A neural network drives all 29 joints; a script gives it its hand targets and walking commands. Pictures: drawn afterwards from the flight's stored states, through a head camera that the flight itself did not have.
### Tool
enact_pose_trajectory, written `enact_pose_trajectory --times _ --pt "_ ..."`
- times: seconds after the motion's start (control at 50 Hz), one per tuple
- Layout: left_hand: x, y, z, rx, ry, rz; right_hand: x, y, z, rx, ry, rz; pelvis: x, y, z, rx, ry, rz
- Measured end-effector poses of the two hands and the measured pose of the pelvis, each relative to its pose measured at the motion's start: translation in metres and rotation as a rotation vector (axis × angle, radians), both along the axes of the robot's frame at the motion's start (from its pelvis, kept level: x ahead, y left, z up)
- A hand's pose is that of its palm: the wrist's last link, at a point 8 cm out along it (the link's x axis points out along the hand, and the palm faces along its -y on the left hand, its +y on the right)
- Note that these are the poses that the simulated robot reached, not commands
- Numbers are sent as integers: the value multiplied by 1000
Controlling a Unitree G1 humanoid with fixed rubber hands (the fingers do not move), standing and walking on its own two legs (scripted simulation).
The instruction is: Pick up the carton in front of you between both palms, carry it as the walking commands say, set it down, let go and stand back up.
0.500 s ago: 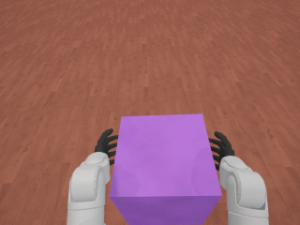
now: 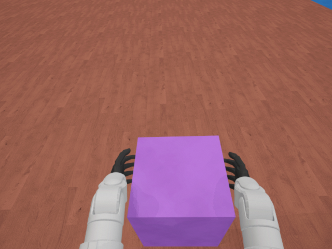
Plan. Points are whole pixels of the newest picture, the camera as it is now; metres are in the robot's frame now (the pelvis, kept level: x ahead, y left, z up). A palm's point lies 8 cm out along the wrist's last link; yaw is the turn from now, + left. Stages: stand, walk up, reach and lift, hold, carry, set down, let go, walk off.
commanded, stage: carry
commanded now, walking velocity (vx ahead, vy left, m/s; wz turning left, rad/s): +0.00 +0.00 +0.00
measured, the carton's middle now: (179, 193) +0.29 +0.00 -0.04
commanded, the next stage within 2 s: hold in 1.00 s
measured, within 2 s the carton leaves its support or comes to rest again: neither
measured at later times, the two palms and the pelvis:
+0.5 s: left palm (112, 187) +0.25 +0.16 +0.05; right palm (242, 191) +0.25 -0.14 +0.04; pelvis -0.03 +0.01 +0.00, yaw +0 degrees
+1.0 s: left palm (109, 191) +0.24 +0.16 +0.05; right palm (241, 196) +0.24 -0.14 +0.04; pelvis -0.04 +0.01 +0.00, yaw +0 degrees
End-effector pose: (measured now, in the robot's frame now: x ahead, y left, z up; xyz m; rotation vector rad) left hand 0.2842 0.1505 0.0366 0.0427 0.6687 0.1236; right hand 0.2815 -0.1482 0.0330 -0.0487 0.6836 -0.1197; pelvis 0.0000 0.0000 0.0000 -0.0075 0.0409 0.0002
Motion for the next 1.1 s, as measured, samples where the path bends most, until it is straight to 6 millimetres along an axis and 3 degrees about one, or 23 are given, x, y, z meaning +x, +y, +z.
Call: enact_pose_trajectory --times 0.22,0.52,1.0,1.1 --pt "-10 3 11 -3 -48 5 -10 2 11 7 -48 -4 -16 3 2 3 -7 0" --pt "-31 6 11 -3 -24 6 -31 6 10 8 -24 -4 -33 6 3 6 -13 0" --pt "-41 11 11 -2 -22 8 -41 11 11 8 -22 -3 -43 11 4 8 -14 1" --pt "-50 14 13 15 -19 0 -49 14 10 6 -20 5 -47 12 10 -5 -100 26"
